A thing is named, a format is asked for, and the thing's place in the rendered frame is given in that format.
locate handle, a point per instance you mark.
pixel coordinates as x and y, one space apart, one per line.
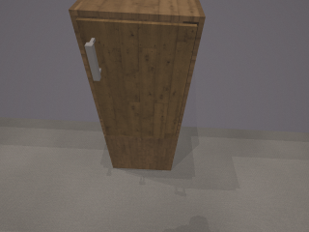
93 59

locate cupboard door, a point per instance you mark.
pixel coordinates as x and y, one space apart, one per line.
144 68

